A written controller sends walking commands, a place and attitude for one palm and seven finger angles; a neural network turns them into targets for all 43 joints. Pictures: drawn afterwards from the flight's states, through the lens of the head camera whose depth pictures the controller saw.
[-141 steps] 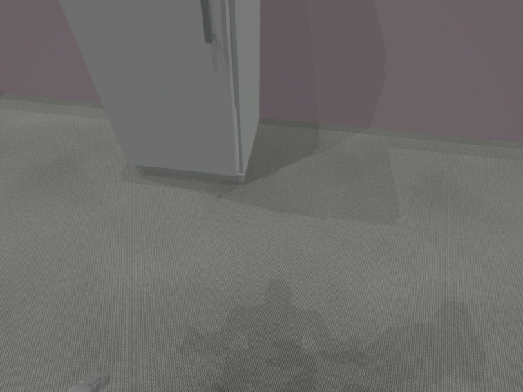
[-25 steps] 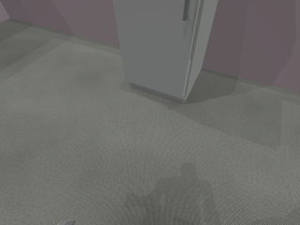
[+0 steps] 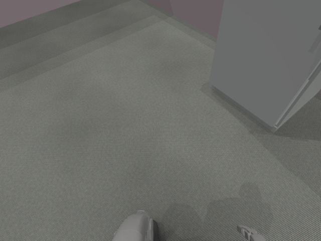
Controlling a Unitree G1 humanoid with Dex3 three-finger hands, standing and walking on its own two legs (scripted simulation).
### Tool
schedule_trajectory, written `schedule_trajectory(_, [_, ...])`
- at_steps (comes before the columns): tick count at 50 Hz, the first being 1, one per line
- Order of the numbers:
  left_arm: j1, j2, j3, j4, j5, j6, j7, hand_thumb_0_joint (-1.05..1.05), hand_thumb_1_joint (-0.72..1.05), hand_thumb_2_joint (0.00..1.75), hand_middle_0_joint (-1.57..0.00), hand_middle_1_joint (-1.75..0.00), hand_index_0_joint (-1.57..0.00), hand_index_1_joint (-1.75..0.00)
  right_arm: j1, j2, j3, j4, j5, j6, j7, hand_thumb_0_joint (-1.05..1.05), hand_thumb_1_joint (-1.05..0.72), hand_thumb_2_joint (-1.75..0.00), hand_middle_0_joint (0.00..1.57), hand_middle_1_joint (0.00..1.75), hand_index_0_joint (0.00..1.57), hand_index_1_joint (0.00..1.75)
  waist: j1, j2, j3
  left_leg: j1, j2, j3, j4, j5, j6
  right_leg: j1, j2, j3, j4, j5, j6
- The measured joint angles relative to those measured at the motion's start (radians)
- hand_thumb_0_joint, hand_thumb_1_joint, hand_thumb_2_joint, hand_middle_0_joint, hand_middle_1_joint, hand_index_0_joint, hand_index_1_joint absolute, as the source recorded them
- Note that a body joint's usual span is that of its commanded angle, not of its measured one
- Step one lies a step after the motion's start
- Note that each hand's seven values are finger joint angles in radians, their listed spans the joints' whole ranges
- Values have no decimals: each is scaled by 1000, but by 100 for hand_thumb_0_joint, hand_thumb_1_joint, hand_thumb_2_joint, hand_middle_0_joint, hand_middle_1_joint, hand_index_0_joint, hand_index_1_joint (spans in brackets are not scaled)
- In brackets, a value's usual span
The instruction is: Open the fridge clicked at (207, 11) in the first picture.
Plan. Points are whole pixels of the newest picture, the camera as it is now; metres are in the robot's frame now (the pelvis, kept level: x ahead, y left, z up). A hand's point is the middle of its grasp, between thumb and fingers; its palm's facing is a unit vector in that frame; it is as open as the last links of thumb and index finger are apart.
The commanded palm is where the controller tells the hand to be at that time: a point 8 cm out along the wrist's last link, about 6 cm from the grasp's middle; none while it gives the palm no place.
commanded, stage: walk to a spot facing it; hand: right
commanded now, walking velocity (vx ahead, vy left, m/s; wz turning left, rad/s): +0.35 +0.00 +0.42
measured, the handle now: out of the picture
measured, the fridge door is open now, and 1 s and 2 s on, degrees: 0 0 0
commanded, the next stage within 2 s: turn to face it in 1.04 s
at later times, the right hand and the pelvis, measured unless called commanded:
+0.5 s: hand (250, 210) +0.25 -0.23 -0.18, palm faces -0.07 +0.98 -0.19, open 7.3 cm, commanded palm none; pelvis +0.22 -0.03 +0.00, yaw +10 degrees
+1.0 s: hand (200, 115) +0.59 -0.07 -0.16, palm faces -0.48 +0.86 -0.18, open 7.4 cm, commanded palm none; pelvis +0.41 +0.04 +0.00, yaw +28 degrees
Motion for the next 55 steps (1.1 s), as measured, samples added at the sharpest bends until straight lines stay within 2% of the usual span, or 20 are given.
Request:
schedule_trajectory(2, [23, -3, 2, 20, -3, 9, -4, 0, 90, 90, -20, -30, -20, -30, -21, 9, 7, -9, -1, -24, -2, 1, -91, -90, 20, 30, 19, 30, 4, -2, 12, 75, -36, 28, -96, -22, 34, -10, -27, -18, 113, -47, 14])
schedule_trajectory(3, [41, -8, 3, 27, -9, 14, -9, 0, 90, 90, -20, -30, -20, -30, -22, 8, 12, -14, -2, -41, -3, 1, -91, -90, 20, 30, 19, 30, 4, 10, 8, 132, -40, 38, -151, -3, 58, -47, -43, -15, 241, -62, 19])
schedule_trajectory(4, [48, -11, 3, 32, -17, 22, -13, 0, 90, 90, -20, -30, -20, -30, -21, 7, 13, -18, 0, -61, -8, 0, -91, -90, 20, 30, 19, 30, -3, 18, 3, 139, -38, 36, -148, 49, 78, -121, -55, 19, 438, -65, 23])
schedule_trajectory(6, [8, -6, 11, 32, -24, 40, -13, 0, 90, 90, -20, -30, -20, -30, -12, 13, 14, -20, 17, -80, -23, 0, -91, -90, 20, 30, 19, 30, -2, 4, 20, 149, -56, 31, -86, -11, 85, -291, -55, 153, 807, -48, 17])
schedule_trajectory(7, [-20, -3, 16, 25, -22, 45, -13, 1, 90, 90, -20, -30, -20, -30, 1, 14, 15, -16, 21, -82, -30, 0, -91, -90, 20, 30, 20, 30, 0, 1, 22, 171, -66, 25, -91, -39, 82, -366, -52, 200, 917, -12, 16])
schedule_trajectory(9, [-84, 2, 23, -4, -13, 49, -15, 1, 91, 90, -20, -30, -20, -30, 35, 14, 15, 4, 23, -83, -43, 0, -91, -90, 20, 30, 20, 30, 2, -3, 13, 224, -84, 8, -140, -53, 71, -500, -64, 250, 994, 54, 18])
schedule_trajectory(13, [-204, 12, 33, -86, -2, 44, -21, 0, 91, 90, -20, -29, -20, -30, 107, 12, -4, 52, 17, -85, -66, -1, -94, -90, 20, 30, 20, 30, -4, -21, -34, 305, -99, -31, -245, -35, 57, -680, -99, 281, 850, 136, 33])
schedule_trajectory(16, [-281, 19, 40, -126, 2, 41, -29, 0, 92, 90, -20, -29, -20, -30, 153, 0, -6, 77, 10, -86, -62, -1, -94, -90, 20, 30, 20, 30, -25, -33, -65, 352, -99, -60, -288, -44, 44, -726, -106, 278, 685, 204, 43])
schedule_trajectory(20, [-352, 38, 42, -154, 2, 31, -48, 0, 93, 90, -20, -29, -20, -30, 209, -8, -4, 92, 6, -87, -56, -1, -93, -90, 20, 30, 20, 30, -67, -35, -87, 406, -88, -93, -297, -87, 16, -681, -80, 263, 455, 244, 40])
schedule_trajectory(23, [-377, 50, 39, -166, 0, 18, -53, 0, 92, 90, -20, -29, -20, -30, 254, -10, -5, 99, 8, -82, -54, 0, -92, -90, 20, 30, 20, 30, -97, -29, -97, 442, -73, -114, -264, -149, -12, -583, -42, 237, 298, 250, 35])
schedule_trajectory(24, [-383, 54, 37, -169, 1, 9, -52, 0, 92, 90, -20, -29, -20, -30, 272, -10, -7, 100, 10, -79, -53, 0, -92, -90, 20, 30, 20, 30, -103, -24, -99, 442, -65, -126, -227, -181, -20, -544, -28, 225, 250, 265, 24])
schedule_trajectory(26, [-400, 47, 30, -173, 10, -7, -47, 0, 92, 90, -20, -29, -20, -30, 286, -14, -14, 113, 15, -65, -52, 0, -92, -90, 20, 30, 20, 30, -113, 4, -87, 375, -43, -152, -20, -248, -6, -524, -15, 183, 294, 244, -25])
schedule_trajectory(29, [-382, 32, 19, -175, 9, -18, -37, 0, 91, 90, -20, -29, -20, -30, 289, -10, -21, 137, 8, -44, -44, 0, -92, -90, 20, 30, 19, 30, -105, 8, -83, 224, -25, -134, 322, -217, 1, -451, -18, 133, 270, 199, -53])
schedule_trajectory(32, [-331, 11, 18, -147, 2, -20, -24, 0, 91, 90, -20, -29, -20, -30, 273, -6, -31, 126, 1, -33, -34, 1, -91, -90, 20, 30, 19, 30, -104, 13, -85, 104, 13, -110, 439, -104, -13, -366, -13, 93, 176, 209, -47])
schedule_trajectory(37, [-243, 26, 42, -97, -6, -17, -6, -2, 95, 89, -20, -30, -20, -30, 241, 16, -43, 88, -4, -16, -27, 0, -91, -90, 20, 30, 19, 30, -97, 15, -91, -29, 63, -106, 437, 27, -43, -259, 0, 28, 66, 202, -43])
schedule_trajectory(42, [-162, 25, 42, -51, -4, -9, -9, -1, 93, 90, -20, -29, -20, -30, 183, 29, -41, 72, -5, -3, -18, 0, -91, -90, 20, 30, 19, 30, -72, 11, -71, -58, 92, -67, 277, 61, -59, -168, -5, -32, 21, 161, -20])
schedule_trajectory(48, [-86, 21, 42, -17, 5, 8, -16, 0, 91, 90, -20, -29, -20, -30, 80, 33, -29, 44, -1, -10, -13, 0, -91, -90, 20, 30, 19, 30, -18, -16, -21, 15, 61, -12, -7, 12, -18, -82, -44, -98, 55, 66, 42])
schedule_trajectory(51, [-47, 17, 44, -6, 1, 23, -24, 0, 91, 90, -20, -29, -20, -30, 46, 21, -23, 16, -1, -44, -11, 0, -91, -90, 20, 30, 19, 30, -13, -32, -7, 113, 9, 26, -132, -9, 28, -91, -110, -111, 224, -19, 73])
schedule_trajectory(52, [-38, 13, 42, -6, -6, 32, -30, 0, 91, 90, -20, -30, -20, -30, 41, 10, -22, 5, -1, -63, -14, 0, -91, -90, 20, 30, 19, 30, -22, -23, -10, 122, 5, 27, -140, 72, 63, -142, -130, -75, 373, -23, 64])
schedule_trajectory(55, [-103, 24, 43, -12, -15, 60, -28, 0, 91, 90, -20, -30, -20, -30, 31, 3, -17, -4, 21, -86, -32, 0, -91, -90, 20, 30, 19, 30, -23, -35, 14, 129, -28, 17, -54, -24, 91, -371, -108, 163, 841, -25, 49])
